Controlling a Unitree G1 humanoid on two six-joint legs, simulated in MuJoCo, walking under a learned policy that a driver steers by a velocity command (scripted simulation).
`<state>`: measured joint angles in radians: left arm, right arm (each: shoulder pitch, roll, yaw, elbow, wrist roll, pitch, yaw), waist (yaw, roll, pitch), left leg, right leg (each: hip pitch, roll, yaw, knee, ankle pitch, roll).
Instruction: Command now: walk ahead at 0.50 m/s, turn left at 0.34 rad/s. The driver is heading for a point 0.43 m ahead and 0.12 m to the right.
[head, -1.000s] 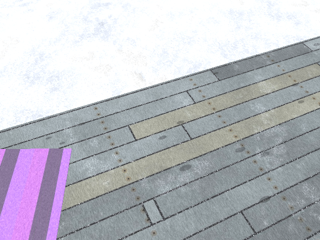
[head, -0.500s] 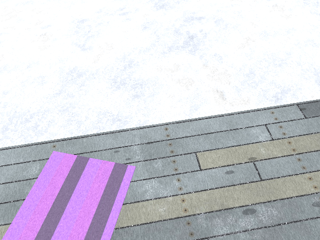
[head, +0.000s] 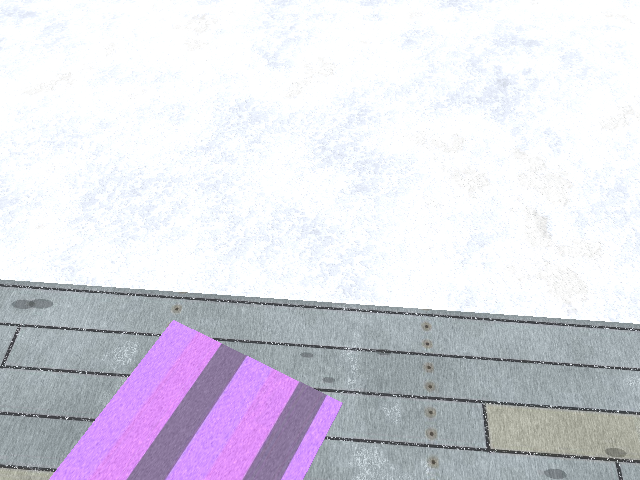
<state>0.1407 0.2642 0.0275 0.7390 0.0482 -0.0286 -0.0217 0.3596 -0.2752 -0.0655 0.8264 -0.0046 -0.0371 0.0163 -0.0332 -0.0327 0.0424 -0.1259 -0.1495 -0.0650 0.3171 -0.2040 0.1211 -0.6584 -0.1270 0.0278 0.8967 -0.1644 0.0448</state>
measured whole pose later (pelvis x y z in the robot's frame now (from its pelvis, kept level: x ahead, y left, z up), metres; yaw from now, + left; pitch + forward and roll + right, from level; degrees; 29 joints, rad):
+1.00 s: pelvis +0.35 -0.05 +0.00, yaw -9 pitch -1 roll +0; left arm 0.31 0.21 -0.02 0.93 0.00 0.02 0.04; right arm 0.23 -0.21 0.02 0.93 0.00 0.01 -0.05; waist 0.00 -0.01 0.01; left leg -0.24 -0.04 0.03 0.40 -0.14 0.05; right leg -0.03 0.08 0.04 0.35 -0.31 -0.07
